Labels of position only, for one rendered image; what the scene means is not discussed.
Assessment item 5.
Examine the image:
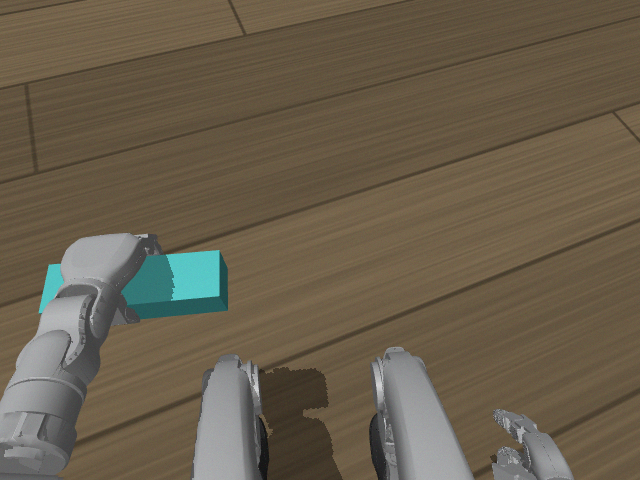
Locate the left robot hand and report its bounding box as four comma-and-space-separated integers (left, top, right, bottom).
60, 233, 164, 326

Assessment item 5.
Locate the left robot arm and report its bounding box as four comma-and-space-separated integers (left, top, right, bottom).
0, 278, 119, 480

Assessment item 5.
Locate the carton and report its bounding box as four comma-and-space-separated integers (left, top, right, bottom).
39, 250, 228, 319

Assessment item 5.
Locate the right robot hand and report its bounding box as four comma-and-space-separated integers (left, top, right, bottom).
492, 409, 575, 480

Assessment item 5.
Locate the right robot foot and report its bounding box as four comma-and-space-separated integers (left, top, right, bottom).
369, 414, 386, 480

